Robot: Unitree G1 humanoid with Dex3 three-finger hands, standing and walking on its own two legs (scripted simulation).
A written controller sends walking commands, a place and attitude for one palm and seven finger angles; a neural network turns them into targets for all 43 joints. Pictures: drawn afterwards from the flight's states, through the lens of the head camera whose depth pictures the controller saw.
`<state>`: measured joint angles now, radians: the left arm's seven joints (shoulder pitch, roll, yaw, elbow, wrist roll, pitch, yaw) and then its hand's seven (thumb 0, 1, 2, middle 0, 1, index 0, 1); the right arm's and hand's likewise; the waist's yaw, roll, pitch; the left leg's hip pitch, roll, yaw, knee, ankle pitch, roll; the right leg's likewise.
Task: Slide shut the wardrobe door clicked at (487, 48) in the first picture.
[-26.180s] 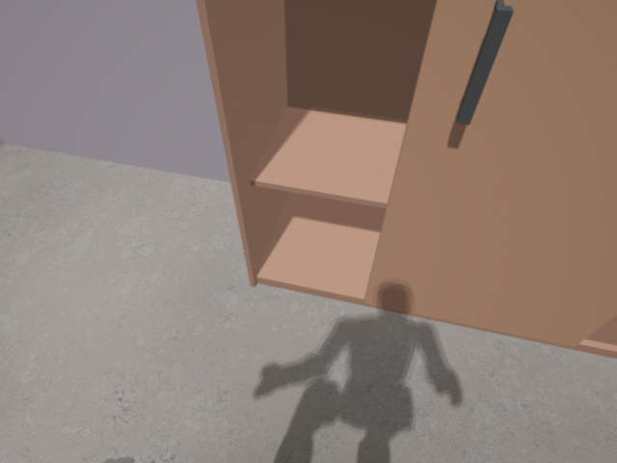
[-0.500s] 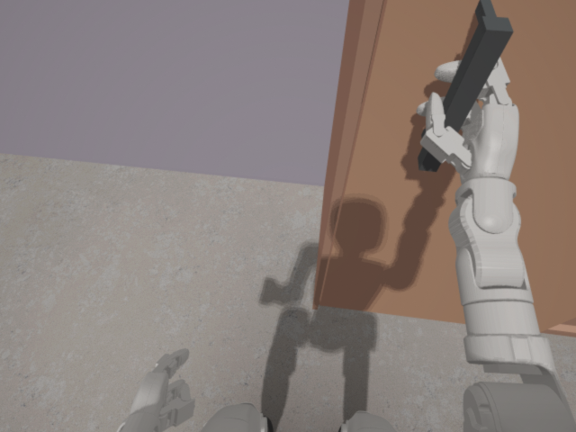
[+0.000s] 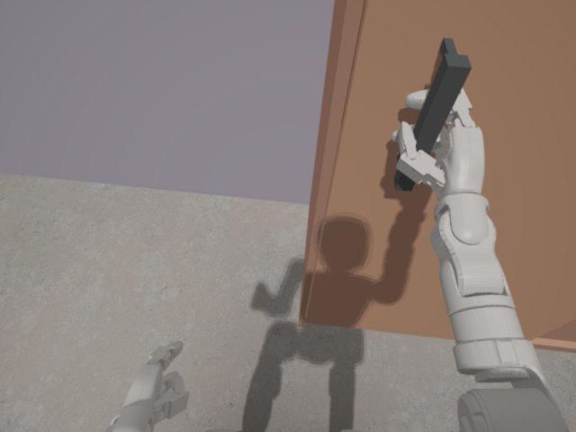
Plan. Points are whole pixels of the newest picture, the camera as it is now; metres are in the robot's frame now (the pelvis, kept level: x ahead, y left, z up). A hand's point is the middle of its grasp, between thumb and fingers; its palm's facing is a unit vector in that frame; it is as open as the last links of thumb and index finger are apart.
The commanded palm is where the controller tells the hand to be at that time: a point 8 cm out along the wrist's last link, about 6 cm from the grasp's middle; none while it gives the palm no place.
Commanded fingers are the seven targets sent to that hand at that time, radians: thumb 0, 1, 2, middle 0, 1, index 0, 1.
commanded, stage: stop walking and hold the door there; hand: right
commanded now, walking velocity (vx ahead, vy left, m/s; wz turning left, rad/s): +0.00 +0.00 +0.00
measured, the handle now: (423, 122) +0.46 -0.15 +0.18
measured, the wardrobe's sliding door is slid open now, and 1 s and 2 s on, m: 0.00 0.00 0.00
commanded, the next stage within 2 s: loosen the grip on the handle in 0.38 s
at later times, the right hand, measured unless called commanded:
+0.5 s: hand (407, 154) +0.41 -0.13 +0.17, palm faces +0.10 +0.99 -0.13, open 6.2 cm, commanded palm +0.38 -0.17 +0.17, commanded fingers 0.00 -0.66 -0.78 0.45 1.40 0.45 1.40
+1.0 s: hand (411, 155) +0.41 -0.13 +0.16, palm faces +0.10 +0.99 -0.11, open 14.1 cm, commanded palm +0.38 -0.19 +0.17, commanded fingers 0.00 0.55 -0.20 0.25 1.15 0.25 1.15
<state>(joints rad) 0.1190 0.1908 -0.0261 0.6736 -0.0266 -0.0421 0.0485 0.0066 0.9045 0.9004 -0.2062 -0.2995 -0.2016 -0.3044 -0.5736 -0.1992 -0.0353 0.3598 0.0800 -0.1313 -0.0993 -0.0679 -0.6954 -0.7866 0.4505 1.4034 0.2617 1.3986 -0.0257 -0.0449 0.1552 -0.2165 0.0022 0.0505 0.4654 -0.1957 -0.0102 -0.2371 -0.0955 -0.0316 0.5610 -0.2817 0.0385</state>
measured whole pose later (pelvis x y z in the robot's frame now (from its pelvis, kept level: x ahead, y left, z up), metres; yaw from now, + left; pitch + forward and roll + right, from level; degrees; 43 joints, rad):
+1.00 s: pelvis -0.02 -0.01 +0.00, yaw +1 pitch +1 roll -1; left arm 0.31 0.24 -0.02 0.74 -0.03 -0.17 0.05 0.01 0.90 0.90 -0.21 -0.30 -0.20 -0.30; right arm -0.64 -0.24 -0.13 0.68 0.04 -0.21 -0.09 -0.01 0.48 -0.24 0.36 1.27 0.27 1.24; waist 0.05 0.01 -0.01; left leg -0.35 0.05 0.01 0.56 -0.22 -0.02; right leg -0.31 -0.05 -0.07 0.55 -0.25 0.01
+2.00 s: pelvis +0.02 -0.02 +0.00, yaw +0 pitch +1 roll +0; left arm 0.29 0.25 -0.01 0.67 -0.04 -0.12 0.05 0.01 0.91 0.90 -0.21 -0.30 -0.20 -0.30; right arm -0.32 -0.27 -0.22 0.35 0.16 -0.18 0.11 -0.01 0.56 -0.20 0.27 1.17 0.25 1.15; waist -0.01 -0.02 -0.05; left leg -0.31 0.05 0.02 0.57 -0.28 -0.04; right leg -0.29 -0.04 -0.06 0.58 -0.31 0.01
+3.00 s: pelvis +0.02 +0.00 +0.00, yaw -2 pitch -4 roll +0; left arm 0.22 0.26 -0.06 0.63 -0.06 -0.22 0.10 0.01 0.90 0.90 -0.21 -0.30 -0.20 -0.30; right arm 0.03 -0.31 -0.34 -0.08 0.32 0.19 0.26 -0.01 0.55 -0.20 0.25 1.15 0.25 1.15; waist -0.07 -0.05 -0.06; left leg -0.19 0.05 0.06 0.53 -0.28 -0.02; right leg -0.18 -0.05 -0.02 0.55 -0.30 0.03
